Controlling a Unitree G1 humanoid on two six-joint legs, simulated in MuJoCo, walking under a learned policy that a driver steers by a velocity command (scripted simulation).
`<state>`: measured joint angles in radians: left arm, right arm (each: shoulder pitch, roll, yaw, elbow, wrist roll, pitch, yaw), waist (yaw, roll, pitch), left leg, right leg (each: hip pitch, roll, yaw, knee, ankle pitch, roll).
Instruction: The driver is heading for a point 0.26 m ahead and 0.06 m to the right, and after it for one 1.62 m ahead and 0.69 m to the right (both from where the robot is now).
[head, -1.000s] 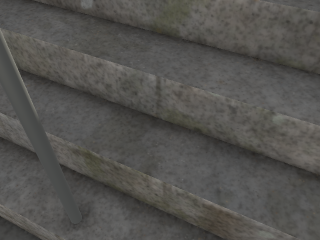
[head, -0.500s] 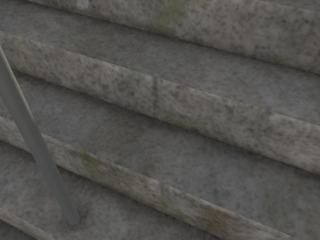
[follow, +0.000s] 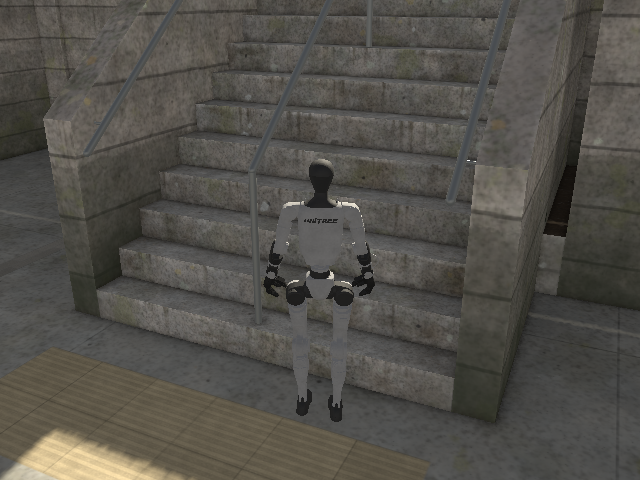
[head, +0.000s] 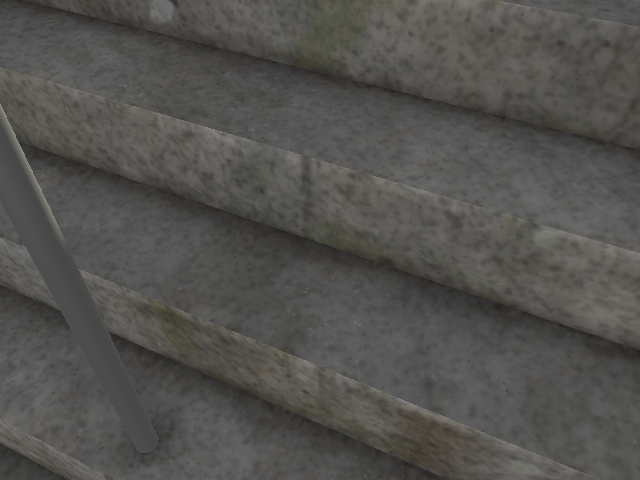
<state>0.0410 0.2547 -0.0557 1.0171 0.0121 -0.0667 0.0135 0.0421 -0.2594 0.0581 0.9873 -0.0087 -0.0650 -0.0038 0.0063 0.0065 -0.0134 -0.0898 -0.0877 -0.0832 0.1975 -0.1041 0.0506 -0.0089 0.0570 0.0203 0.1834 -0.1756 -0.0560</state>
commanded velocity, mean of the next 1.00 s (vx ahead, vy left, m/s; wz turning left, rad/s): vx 0.49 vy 0.00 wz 0.00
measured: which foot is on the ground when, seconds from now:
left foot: down 0.00-1.00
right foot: down 0.00-1.00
